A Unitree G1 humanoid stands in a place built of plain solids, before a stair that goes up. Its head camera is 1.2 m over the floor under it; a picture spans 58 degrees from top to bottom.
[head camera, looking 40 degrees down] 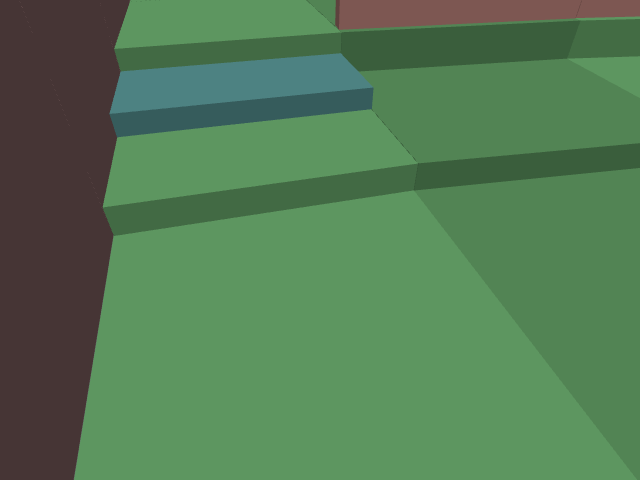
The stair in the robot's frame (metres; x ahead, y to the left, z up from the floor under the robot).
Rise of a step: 0.13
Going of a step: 0.64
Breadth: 1.42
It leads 15 degrees to the left of straight ahead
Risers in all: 3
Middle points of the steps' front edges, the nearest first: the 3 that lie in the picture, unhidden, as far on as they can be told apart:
1.63 0.22 0.15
2.26 0.38 0.29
2.88 0.54 0.42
